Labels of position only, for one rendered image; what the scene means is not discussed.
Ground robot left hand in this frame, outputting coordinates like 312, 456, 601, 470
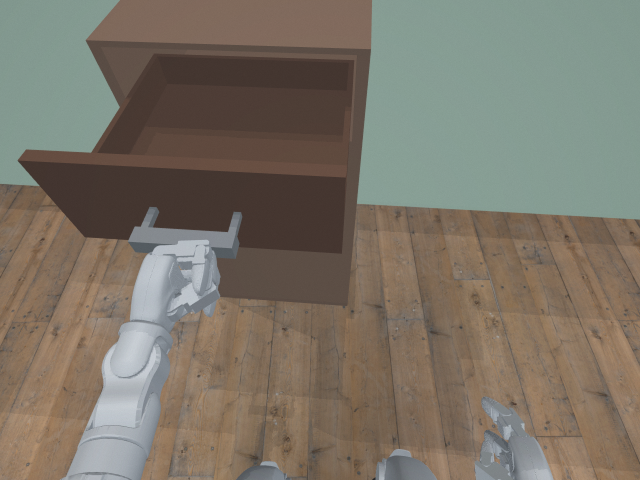
130, 240, 221, 333

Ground handle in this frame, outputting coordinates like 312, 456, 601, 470
128, 207, 242, 259

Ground drawer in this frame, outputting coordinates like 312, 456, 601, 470
17, 54, 354, 254

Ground cabinet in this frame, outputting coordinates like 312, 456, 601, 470
86, 0, 372, 306

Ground left robot forearm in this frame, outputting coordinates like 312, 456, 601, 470
60, 320, 173, 480

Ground right robot thigh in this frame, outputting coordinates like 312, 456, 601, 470
375, 455, 437, 480

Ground robot right hand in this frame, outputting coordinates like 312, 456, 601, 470
475, 396, 554, 480

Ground right robot shin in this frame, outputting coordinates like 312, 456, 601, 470
389, 449, 412, 458

